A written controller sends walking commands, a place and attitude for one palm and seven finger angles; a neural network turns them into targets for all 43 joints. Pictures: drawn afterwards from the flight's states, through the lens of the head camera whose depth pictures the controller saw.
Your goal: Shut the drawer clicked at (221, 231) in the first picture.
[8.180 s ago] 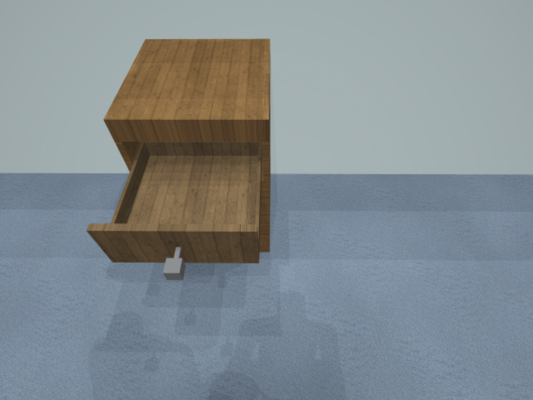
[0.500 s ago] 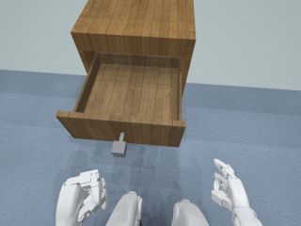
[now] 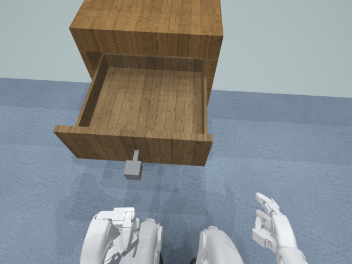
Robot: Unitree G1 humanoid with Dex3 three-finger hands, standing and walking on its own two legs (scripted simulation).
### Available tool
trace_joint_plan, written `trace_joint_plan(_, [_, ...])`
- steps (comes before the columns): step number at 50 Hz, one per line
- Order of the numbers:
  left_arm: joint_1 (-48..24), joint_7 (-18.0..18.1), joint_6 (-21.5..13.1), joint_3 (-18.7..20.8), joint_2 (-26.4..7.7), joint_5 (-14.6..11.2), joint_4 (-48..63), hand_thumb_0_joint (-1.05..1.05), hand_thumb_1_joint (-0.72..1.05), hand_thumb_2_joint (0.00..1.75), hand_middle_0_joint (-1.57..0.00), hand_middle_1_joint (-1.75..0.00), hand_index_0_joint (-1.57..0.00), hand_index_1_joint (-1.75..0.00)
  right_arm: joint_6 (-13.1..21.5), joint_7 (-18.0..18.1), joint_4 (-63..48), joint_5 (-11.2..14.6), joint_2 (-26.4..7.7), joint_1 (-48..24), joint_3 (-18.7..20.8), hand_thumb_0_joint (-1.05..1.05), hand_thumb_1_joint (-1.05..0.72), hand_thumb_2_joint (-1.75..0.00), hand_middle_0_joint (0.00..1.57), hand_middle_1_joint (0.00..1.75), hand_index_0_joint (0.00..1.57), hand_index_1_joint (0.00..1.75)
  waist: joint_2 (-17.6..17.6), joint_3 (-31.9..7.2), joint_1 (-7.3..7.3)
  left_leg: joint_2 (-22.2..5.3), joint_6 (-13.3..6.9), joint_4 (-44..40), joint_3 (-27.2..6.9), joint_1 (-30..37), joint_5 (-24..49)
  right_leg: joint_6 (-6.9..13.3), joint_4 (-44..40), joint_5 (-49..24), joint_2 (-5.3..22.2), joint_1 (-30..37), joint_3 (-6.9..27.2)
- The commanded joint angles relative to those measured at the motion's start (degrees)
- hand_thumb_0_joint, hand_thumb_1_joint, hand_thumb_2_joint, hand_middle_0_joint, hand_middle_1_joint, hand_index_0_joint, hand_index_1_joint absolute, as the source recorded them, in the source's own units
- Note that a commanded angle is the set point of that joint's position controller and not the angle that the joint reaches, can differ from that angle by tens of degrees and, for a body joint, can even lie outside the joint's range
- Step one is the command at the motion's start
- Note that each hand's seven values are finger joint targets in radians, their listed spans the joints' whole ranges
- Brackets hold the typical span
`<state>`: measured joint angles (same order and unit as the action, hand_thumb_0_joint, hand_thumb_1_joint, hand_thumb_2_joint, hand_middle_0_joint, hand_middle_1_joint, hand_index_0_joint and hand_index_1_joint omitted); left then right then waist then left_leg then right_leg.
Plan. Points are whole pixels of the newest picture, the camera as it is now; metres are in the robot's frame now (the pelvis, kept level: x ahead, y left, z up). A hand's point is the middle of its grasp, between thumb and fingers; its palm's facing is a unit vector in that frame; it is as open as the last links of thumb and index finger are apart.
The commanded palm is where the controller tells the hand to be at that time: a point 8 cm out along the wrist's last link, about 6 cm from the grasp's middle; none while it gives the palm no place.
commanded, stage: raise the hand and make a fist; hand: left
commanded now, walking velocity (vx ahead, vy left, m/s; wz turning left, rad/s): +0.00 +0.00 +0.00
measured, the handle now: (134, 163) +0.36 +0.14 -0.07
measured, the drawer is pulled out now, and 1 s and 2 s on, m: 0.30 0.30 0.29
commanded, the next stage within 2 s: bring the fist close to the handle in 0.06 s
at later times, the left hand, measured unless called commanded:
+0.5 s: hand (122, 221) +0.21 +0.12 +0.01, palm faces +0.06 -1.00 +0.00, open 3.3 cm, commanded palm +0.18 +0.15 +0.00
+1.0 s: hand (148, 211) +0.24 +0.08 -0.03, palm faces -0.10 -0.99 +0.04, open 3.3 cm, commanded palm +0.22 +0.15 -0.05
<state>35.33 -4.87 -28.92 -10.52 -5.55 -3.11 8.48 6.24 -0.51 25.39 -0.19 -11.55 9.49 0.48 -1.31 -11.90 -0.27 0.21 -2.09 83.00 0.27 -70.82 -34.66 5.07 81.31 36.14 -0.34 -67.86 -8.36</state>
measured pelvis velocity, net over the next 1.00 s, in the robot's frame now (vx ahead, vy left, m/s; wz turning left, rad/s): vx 0.00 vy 0.00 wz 0.00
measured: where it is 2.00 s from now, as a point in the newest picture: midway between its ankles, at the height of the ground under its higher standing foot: outside the picture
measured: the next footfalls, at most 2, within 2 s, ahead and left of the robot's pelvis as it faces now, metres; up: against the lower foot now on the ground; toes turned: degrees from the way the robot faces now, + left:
none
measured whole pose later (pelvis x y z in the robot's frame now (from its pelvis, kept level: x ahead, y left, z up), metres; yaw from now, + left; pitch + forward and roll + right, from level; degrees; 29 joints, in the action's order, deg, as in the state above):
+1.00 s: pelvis +0.00 +0.00 -0.05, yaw +0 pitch +29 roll -2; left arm 16.8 0.4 -32.9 -10.5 -4.6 -2.2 -5.0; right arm 5.0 -2.5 28.6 -1.4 -12.3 6.2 -1.2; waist -2.0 -13.5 0.2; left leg 0.5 -2.5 92.5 0.2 -84.8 -37.0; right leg 5.2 90.9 38.9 0.5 -81.4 -8.9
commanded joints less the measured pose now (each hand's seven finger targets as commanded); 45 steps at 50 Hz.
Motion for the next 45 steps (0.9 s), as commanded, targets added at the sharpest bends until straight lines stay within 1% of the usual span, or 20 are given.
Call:
trace_joint_plan(1, [6.9, 4.7, -2.8, 7.0, -4.2, -1.4, 13.7, 0.00, 0.90, 0.90, -1.40, -1.60, -1.40, -1.60, 2.7, 0.5, -11.1, 0.0, -5.3, -4.3, 2.5, 0.00, -0.90, -0.90, 0.20, 0.30, 0.20, 0.30, 0.6, -15.2, -2.24, 0.8, 0.3, -11.8, -3.3, 10.0, 12.1, -2.1, -14.8, -9.9, 0.2, 15.0, 9.1])
trace_joint_plan(4, [5.4, 6.2, -5.3, 3.7, -1.5, -2.1, 16.8, 0.00, 0.90, 0.90, -1.40, -1.60, -1.40, -1.60, 3.8, 0.0, -10.2, -0.4, -5.2, -2.9, 2.3, 0.00, -0.90, -0.90, 0.20, 0.30, 0.20, 0.30, -1.1, -16.1, -0.77, 0.8, 0.2, -11.4, -3.5, 11.9, 14.1, -2.2, -14.7, -12.6, 0.0, 14.4, 8.5])
trace_joint_plan(6, [4.9, 5.0, -6.5, 0.4, 0.6, -2.1, 15.3, 0.00, 0.90, 0.90, -1.40, -1.60, -1.40, -1.60, 4.7, -0.2, -9.6, -0.3, -5.6, -2.6, 2.1, 0.00, -0.90, -0.90, 0.20, 0.30, 0.20, 0.30, 2.3, -14.2, 1.17, 0.5, -0.1, -10.6, -4.2, 10.5, 13.5, -2.6, -15.4, -12.4, -0.1, 13.6, 8.8])
trace_joint_plan(8, [4.1, 3.1, -7.3, -1.8, 1.0, -1.7, 12.7, 0.00, 0.90, 0.90, -1.40, -1.60, -1.40, -1.60, 5.3, -0.2, -9.1, -0.3, -6.5, -2.5, 2.2, 0.00, -0.90, -0.90, 0.20, 0.30, 0.20, 0.30, 2.5, -11.1, 2.57, 0.3, -0.2, -9.9, -4.5, 8.9, 11.2, -2.6, -15.7, -10.0, 0.1, 11.4, 8.7])
trace_joint_plan(11, [1.6, 0.9, -6.4, -2.9, 0.9, -0.3, 4.2, 0.00, 0.90, 0.90, -1.40, -1.60, -1.40, -1.60, 5.2, 0.3, -8.2, -0.1, -7.2, -3.4, 1.9, 0.00, -0.90, -0.90, 0.20, 0.30, 0.20, 0.30, 6.0, -5.4, 3.95, 0.2, -0.1, -8.2, -4.7, 3.4, 5.5, -2.5, -15.8, -2.2, 0.2, 6.9, 9.4])
trace_joint_plan(13, [-0.3, 0.7, -5.7, -0.9, -0.9, 0.4, 2.8, 0.00, 0.90, 0.90, -1.40, -1.60, -1.40, -1.60, 4.8, 0.4, -8.9, -0.1, -7.4, -3.9, 1.8, 0.00, -0.90, -0.90, 0.20, 0.30, 0.20, 0.30, 5.2, -6.2, 3.06, 0.5, 0.1, -7.5, -4.2, 2.1, 2.9, -2.4, -15.4, 1.8, 0.6, 5.7, 10.1])
trace_joint_plan(16, [-2.6, 3.6, -5.3, 5.5, -5.4, 0.8, 4.4, 0.00, 0.90, 0.90, -1.40, -1.60, -1.40, -1.60, 4.0, 0.6, -9.1, -0.5, -6.8, -4.1, 1.8, 0.00, -0.90, -0.90, 0.20, 0.30, 0.20, 0.30, 1.6, -12.4, -0.09, 0.7, 0.4, -7.3, -3.7, 3.4, 5.6, -1.9, -12.7, -1.4, 0.4, 7.1, 10.1])
trace_joint_plan(18, [-2.2, 6.2, -6.2, 6.2, -4.2, 0.1, 8.9, 0.00, 0.90, 0.90, -1.40, -1.60, -1.40, -1.60, 3.9, 0.1, -9.9, -0.9, -6.0, -3.6, 1.7, 0.00, -0.90, -0.90, 0.20, 0.30, 0.20, 0.30, -2.8, -18.1, -1.91, 1.0, 0.6, -8.1, -3.5, 8.1, 10.9, -1.6, -10.5, -7.9, 0.2, 9.0, 9.1])
trace_joint_plan(20, [-2.4, 7.9, -7.3, 6.3, -2.9, -1.1, 11.7, 0.00, 0.90, 0.90, -1.40, -1.60, -1.40, -1.60, 4.1, -0.5, -9.3, -1.1, -5.5, -3.0, 1.8, 0.00, -0.90, -0.90, 0.20, 0.30, 0.20, 0.30, -3.5, -22.1, -2.26, 1.1, 0.8, -8.0, -3.5, 10.8, 16.3, -1.8, -9.5, -14.7, 0.0, 10.7, 8.4])
trace_joint_plan(21, [-1.6, 8.1, -7.3, 5.4, -1.9, -1.2, 11.2, 0.00, 0.90, 0.90, -1.40, -1.60, -1.40, -1.60, 4.1, -0.7, -8.8, -1.0, -5.4, -2.7, 1.8, 0.00, -0.90, -0.90, 0.20, 0.30, 0.20, 0.30, -1.6, -22.6, -1.55, 0.9, 0.7, -8.1, -4.0, 11.3, 18.0, -2.0, -9.3, -16.7, -0.3, 10.8, 7.7])
trace_joint_plan(24, [-4.9, 6.3, -7.9, -0.5, 1.3, -1.3, 9.5, 0.00, 0.90, 0.90, -1.40, -1.60, -1.40, -1.60, 4.6, -1.3, -7.9, -1.0, -6.6, -2.7, 1.5, 0.00, -0.90, -0.90, 0.20, 0.30, 0.20, 0.30, -0.7, -18.9, 1.68, 0.6, 0.4, -6.7, -4.6, 8.7, 15.2, -2.3, -9.9, -14.5, 0.0, 7.8, 7.7])
trace_joint_plan(27, [-6.4, 3.2, -6.6, -4.6, 3.0, 0.2, 2.7, 0.00, 0.90, 0.90, -1.40, -1.60, -1.40, -1.60, 4.3, -0.9, -7.0, -0.7, -7.5, -2.5, 1.6, 0.00, -0.90, -0.90, 0.20, 0.30, 0.20, 0.30, 4.3, -14.0, 4.54, 0.2, 0.0, -4.6, -5.1, 4.0, 11.2, -2.7, -10.0, -10.9, 0.2, 4.6, 8.0])
trace_joint_plan(29, [-6.8, 2.0, -5.0, -4.3, 2.1, 1.0, -0.1, 0.00, 0.90, 0.90, -1.40, -1.60, -1.40, -1.60, 3.8, -0.6, -7.5, -0.5, -7.9, -3.1, 1.7, 0.00, -0.90, -0.90, 0.20, 0.30, 0.20, 0.30, 5.0, -12.7, 3.93, 0.3, 0.1, -4.6, -5.3, 1.7, 7.9, -2.5, -9.6, -6.9, 0.4, 3.2, 8.0])
trace_joint_plan(31, [-8.1, 2.9, -3.6, -0.7, -1.0, 1.8, -2.0, 0.00, 0.90, 0.90, -1.40, -1.60, -1.40, -1.60, 3.0, -0.3, -7.6, -0.5, -7.8, -3.9, 1.6, 0.00, -0.90, -0.90, 0.20, 0.30, 0.20, 0.30, 4.6, -12.9, 2.62, 0.7, 0.3, -4.1, -4.9, 0.2, 6.8, -2.3, -9.0, -5.0, 0.4, 2.6, 8.6])
trace_joint_plan(33, [-9.4, 5.6, -3.7, 3.6, -3.3, 2.2, -0.3, 0.00, 0.90, 0.90, -1.40, -1.60, -1.40, -1.60, 2.4, -0.4, -8.2, -0.8, -7.4, -4.1, 1.5, 0.00, -0.90, -0.90, 0.20, 0.30, 0.20, 0.30, 2.1, -16.8, 0.40, 1.0, 0.5, -4.3, -4.5, 1.7, 8.4, -2.0, -7.4, -6.1, 0.5, 3.4, 8.5])
trace_joint_plan(36, [-12.3, 10.9, -5.9, 8.1, -4.9, 1.6, 4.1, 0.00, 0.90, 0.90, -1.40, -1.60, -1.40, -1.60, 2.1, -0.8, -7.5, -1.4, -6.0, -3.4, 1.5, 0.00, -0.90, -0.90, 0.20, 0.30, 0.20, 0.30, 0.0, -23.2, -1.46, 1.3, 0.9, -3.8, -4.2, 5.0, 14.8, -2.1, -5.1, -13.2, 0.0, 5.2, 8.2])
trace_joint_plan(37, [-12.1, 11.8, -6.8, 6.7, -2.8, 1.1, 5.2, 0.00, 0.90, 0.90, -1.40, -1.60, -1.40, -1.60, 2.2, -1.1, -7.4, -1.5, -5.7, -3.4, 1.4, 0.00, -0.90, -0.90, 0.20, 0.30, 0.20, 0.30, -1.6, -24.0, -1.62, 1.3, 1.1, -3.9, -4.0, 6.2, 16.0, -2.1, -4.9, -14.5, 0.0, 5.2, 8.1])
trace_joint_plan(39, [-13.6, 11.9, -8.5, 3.8, -0.6, 0.5, 6.0, 0.00, 0.90, 0.90, -1.40, -1.60, -1.40, -1.60, 2.6, -1.7, -6.5, -1.6, -5.7, -3.3, 1.2, 0.00, -0.90, -0.90, 0.20, 0.30, 0.20, 0.30, -3.2, -24.8, -0.39, 1.2, 1.1, -3.4, -4.3, 7.3, 17.5, -2.2, -4.9, -16.3, 0.1, 4.2, 7.9])
trace_joint_plan(42, [-15.6, 9.0, -9.8, -1.5, 2.0, 0.7, 2.5, 0.00, 0.90, 0.90, -1.40, -1.60, -1.40, -1.60, 3.0, -1.9, -5.0, -1.5, -6.8, -2.9, 1.2, 0.00, -0.90, -0.90, 0.20, 0.30, 0.20, 0.30, 0.0, -22.6, 3.07, 0.6, 0.6, -1.4, -5.0, 5.2, 16.3, -2.5, -4.9, -16.1, 0.2, 1.9, 7.9])
trace_joint_plan(45, [-15.6, 5.0, -8.2, -4.0, 2.9, 1.1, -4.2, 0.00, 0.90, 0.90, -1.40, -1.60, -1.40, -1.60, 2.5, -1.6, -4.5, -1.1, -7.8, -2.9, 1.5, 0.00, -0.90, -0.90, 0.20, 0.30, 0.20, 0.30, 3.2, -18.6, 4.50, 0.5, 0.4, -0.2, -5.2, 0.0, 10.8, -2.5, -5.4, -10.8, 0.6, -0.2, 8.3])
